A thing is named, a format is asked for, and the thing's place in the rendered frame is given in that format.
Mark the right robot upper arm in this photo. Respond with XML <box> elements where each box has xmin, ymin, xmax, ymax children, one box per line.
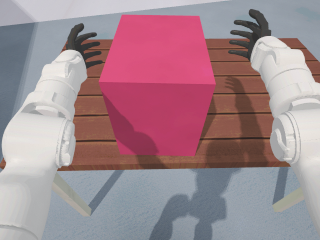
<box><xmin>270</xmin><ymin>108</ymin><xmax>320</xmax><ymax>237</ymax></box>

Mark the left robot forearm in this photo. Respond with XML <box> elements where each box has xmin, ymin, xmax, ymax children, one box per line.
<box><xmin>2</xmin><ymin>49</ymin><xmax>88</xmax><ymax>162</ymax></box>

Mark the right robot forearm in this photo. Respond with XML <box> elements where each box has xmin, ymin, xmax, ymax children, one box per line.
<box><xmin>250</xmin><ymin>36</ymin><xmax>320</xmax><ymax>119</ymax></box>

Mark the carton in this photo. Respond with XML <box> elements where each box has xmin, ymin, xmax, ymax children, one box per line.
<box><xmin>99</xmin><ymin>14</ymin><xmax>216</xmax><ymax>156</ymax></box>

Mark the table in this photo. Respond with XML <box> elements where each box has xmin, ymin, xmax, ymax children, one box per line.
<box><xmin>0</xmin><ymin>38</ymin><xmax>320</xmax><ymax>217</ymax></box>

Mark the right robot hand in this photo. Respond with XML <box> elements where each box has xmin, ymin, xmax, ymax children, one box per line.
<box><xmin>228</xmin><ymin>9</ymin><xmax>271</xmax><ymax>61</ymax></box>

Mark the left robot hand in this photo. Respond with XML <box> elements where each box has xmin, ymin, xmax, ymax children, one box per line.
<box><xmin>65</xmin><ymin>23</ymin><xmax>103</xmax><ymax>69</ymax></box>

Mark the left robot upper arm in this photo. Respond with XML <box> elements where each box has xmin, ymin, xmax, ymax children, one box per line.
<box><xmin>0</xmin><ymin>112</ymin><xmax>76</xmax><ymax>240</ymax></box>

